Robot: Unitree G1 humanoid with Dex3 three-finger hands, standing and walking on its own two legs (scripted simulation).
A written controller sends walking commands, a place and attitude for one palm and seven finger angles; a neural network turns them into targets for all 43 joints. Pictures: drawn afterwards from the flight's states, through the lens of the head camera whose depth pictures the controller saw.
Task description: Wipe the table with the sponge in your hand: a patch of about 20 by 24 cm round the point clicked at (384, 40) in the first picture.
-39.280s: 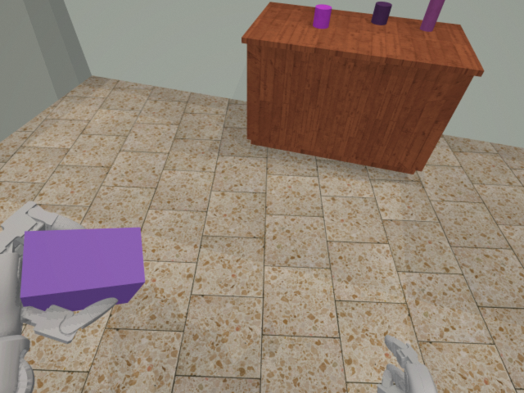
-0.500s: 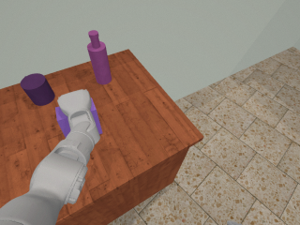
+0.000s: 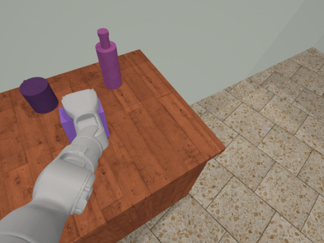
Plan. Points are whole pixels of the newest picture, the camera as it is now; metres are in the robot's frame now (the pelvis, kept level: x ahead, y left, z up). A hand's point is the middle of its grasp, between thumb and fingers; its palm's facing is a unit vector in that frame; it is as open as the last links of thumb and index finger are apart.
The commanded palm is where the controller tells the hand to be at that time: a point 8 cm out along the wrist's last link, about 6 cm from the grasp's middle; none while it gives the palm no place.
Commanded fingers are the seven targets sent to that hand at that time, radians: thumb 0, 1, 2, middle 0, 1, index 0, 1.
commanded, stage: wipe back along the third lane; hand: left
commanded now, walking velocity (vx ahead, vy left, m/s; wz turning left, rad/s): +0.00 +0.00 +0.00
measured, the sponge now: (87, 127) +0.44 +0.21 -0.03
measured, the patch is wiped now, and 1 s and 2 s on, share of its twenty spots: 0.85 0.85 0.85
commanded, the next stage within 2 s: slide back across to the middle lane in 1.60 s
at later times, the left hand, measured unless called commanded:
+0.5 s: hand (93, 130) +0.41 +0.18 +0.01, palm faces -0.07 -0.03 -1.00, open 10.5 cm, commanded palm +0.37 +0.15 +0.05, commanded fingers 0.00 0.10 1.30 -1.20 -1.60 -1.20 -1.60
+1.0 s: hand (101, 148) +0.35 +0.15 +0.01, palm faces -0.07 -0.05 -1.00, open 10.5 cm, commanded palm +0.31 +0.13 +0.05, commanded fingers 0.00 0.10 1.30 -1.20 -1.60 -1.20 -1.60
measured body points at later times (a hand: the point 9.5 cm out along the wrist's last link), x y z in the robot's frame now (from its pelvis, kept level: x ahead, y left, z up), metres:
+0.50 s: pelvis +0.01 +0.00 +0.01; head +0.04 +0.01 +0.46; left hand +0.41 +0.18 +0.07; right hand +0.17 -0.22 -0.11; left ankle +0.00 +0.07 -0.72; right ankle +0.00 -0.12 -0.72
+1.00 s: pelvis +0.00 -0.03 +0.02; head +0.00 -0.03 +0.47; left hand +0.35 +0.15 +0.07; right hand +0.19 -0.25 -0.10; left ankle +0.00 +0.07 -0.72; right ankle +0.00 -0.12 -0.72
